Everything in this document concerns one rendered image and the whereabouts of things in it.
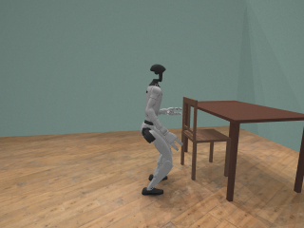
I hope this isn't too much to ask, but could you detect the right robot upper arm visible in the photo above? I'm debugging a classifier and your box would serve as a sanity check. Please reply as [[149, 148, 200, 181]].
[[145, 86, 162, 116]]

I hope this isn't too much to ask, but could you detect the right robot hand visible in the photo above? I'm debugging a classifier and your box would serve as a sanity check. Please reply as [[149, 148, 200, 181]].
[[164, 132, 183, 151]]

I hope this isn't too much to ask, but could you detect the chair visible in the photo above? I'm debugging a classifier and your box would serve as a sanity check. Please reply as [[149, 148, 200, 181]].
[[180, 97, 232, 181]]

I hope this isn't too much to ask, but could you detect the left robot forearm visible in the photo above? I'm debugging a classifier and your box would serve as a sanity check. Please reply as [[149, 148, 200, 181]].
[[159, 108, 167, 115]]

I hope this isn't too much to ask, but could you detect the left robot hand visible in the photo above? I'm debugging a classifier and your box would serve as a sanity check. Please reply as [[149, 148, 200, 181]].
[[166, 107, 182, 116]]

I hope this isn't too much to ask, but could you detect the right robot forearm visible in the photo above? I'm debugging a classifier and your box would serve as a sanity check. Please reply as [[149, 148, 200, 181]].
[[147, 108, 169, 136]]

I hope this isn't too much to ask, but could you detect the left robot thigh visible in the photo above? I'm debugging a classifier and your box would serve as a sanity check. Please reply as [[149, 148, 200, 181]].
[[154, 126, 172, 153]]

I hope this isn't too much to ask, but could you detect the robot right foot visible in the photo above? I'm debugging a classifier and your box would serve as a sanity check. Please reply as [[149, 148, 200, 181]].
[[142, 187, 163, 196]]

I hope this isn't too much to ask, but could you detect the table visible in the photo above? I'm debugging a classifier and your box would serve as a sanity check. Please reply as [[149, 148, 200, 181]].
[[184, 101, 304, 202]]

